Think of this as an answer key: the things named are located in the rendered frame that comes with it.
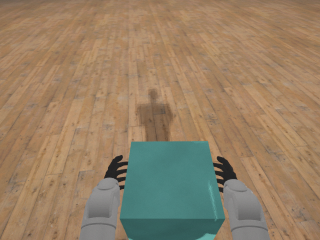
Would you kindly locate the right robot hand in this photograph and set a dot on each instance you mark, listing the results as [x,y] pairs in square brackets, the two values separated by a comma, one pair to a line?
[227,174]

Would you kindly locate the robot left forearm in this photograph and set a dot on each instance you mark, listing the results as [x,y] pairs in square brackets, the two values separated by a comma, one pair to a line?
[101,211]

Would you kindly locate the robot right forearm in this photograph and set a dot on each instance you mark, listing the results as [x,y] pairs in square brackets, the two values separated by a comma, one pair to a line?
[245,212]

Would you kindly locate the carton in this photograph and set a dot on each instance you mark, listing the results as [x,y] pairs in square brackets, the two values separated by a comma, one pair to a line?
[171,192]

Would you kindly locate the left robot hand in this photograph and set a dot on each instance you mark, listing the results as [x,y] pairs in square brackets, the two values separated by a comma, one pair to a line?
[112,171]

